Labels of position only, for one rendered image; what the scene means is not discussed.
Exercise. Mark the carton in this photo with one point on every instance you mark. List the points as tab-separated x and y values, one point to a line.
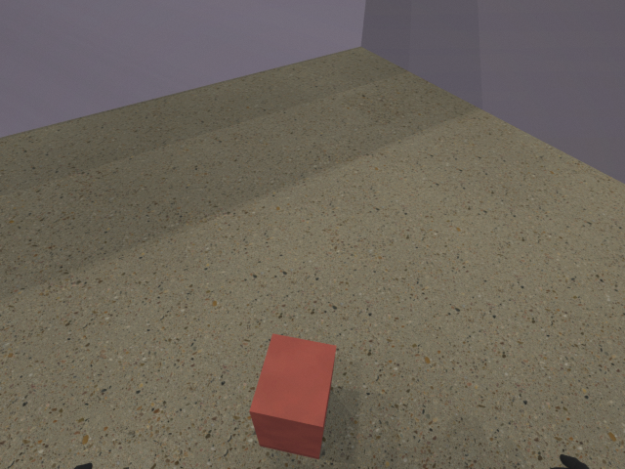
289	407

